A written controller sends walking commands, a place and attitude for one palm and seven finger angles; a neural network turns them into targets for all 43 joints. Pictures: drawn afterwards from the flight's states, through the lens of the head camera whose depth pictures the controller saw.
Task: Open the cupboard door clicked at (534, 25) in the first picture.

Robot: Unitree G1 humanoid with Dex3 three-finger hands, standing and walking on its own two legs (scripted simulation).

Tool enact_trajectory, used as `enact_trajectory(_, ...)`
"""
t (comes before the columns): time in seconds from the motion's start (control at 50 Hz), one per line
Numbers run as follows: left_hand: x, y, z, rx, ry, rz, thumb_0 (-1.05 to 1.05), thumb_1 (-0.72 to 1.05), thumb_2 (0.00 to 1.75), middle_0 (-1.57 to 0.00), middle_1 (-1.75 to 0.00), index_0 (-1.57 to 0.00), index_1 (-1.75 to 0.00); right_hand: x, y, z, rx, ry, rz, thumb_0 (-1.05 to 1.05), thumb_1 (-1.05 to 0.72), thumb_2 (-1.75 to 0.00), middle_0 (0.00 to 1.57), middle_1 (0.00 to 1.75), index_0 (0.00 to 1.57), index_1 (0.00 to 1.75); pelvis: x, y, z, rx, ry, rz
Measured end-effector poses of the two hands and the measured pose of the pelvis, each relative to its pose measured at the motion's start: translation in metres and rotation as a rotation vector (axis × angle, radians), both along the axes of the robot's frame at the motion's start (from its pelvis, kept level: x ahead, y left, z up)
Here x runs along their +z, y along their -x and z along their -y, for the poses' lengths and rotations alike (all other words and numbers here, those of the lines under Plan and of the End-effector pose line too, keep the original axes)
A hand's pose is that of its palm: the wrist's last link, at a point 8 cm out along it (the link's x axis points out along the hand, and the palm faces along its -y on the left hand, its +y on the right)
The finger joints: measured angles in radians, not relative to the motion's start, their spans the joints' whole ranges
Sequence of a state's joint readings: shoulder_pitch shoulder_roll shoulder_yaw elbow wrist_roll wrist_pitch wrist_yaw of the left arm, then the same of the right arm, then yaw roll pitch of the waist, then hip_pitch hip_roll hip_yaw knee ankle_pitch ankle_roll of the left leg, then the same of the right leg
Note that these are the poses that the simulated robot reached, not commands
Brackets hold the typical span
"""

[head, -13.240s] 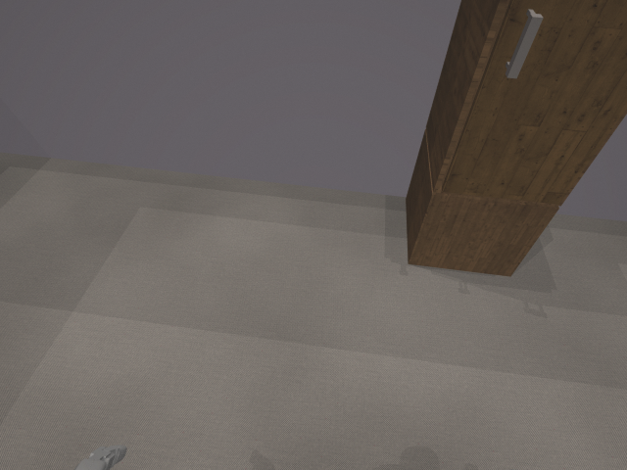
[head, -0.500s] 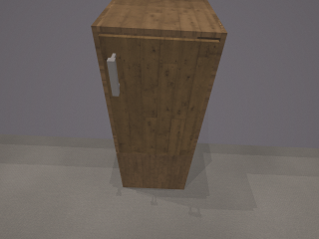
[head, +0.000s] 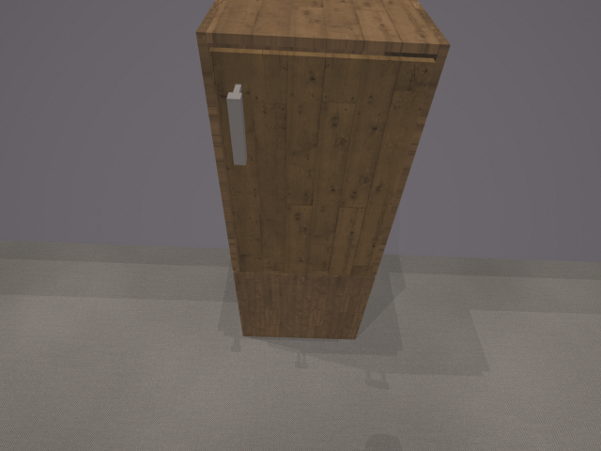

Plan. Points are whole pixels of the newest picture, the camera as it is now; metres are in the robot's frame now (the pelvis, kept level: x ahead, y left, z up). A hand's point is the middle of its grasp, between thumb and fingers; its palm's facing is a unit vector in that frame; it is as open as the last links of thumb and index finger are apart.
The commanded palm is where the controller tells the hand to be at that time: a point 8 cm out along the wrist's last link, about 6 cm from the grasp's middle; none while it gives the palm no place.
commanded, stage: come to a stop and stand still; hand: left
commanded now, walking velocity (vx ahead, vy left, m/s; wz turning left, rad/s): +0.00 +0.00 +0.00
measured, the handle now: (239, 125) +0.61 +0.15 +0.13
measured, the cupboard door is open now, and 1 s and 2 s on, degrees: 0 0 0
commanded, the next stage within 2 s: look again from close up in 0.26 s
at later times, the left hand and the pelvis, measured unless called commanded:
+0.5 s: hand out of the picture -0.06 +0.16 -0.18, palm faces +0.05 -0.99 -0.16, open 7.4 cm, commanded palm none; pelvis -0.01 +0.01 +0.00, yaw -1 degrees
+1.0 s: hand out of the picture +0.00 +0.15 -0.18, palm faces +0.02 -0.99 -0.15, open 7.4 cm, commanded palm none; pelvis +0.01 +0.00 +0.00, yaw -1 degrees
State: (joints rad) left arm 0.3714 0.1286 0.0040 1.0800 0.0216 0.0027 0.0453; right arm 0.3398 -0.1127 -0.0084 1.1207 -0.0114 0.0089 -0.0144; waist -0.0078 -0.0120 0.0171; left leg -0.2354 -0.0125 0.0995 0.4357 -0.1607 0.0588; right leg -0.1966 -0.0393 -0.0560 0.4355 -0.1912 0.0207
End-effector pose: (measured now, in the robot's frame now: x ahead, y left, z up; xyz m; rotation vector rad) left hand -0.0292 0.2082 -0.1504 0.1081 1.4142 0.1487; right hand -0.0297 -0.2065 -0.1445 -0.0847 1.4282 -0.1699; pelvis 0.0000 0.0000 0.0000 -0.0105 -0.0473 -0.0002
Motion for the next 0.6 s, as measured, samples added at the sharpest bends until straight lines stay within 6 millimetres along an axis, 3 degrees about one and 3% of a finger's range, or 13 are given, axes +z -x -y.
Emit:
enact_trajectory(0.36,0.001,0.035,-0.001,0.024,0.009,-0.062,0.00,0.91,0.90,-0.19,-0.30,-0.19,-0.30,-0.003,-0.011,-0.003,0.000,0.008,0.046,0.00,-0.92,-0.90,0.20,0.29,0.20,0.30,-0.002,0.009,-0.009,-0.009,-0.003,-0.014)
enact_trajectory(0.6,0.002,0.028,0.002,0.015,0.008,-0.061,0.00,0.91,0.90,-0.19,-0.30,-0.19,-0.30,-0.002,-0.010,0.000,-0.006,0.005,0.033,0.00,-0.91,-0.90,0.19,0.29,0.20,0.30,-0.001,0.005,-0.005,-0.013,-0.004,-0.025)
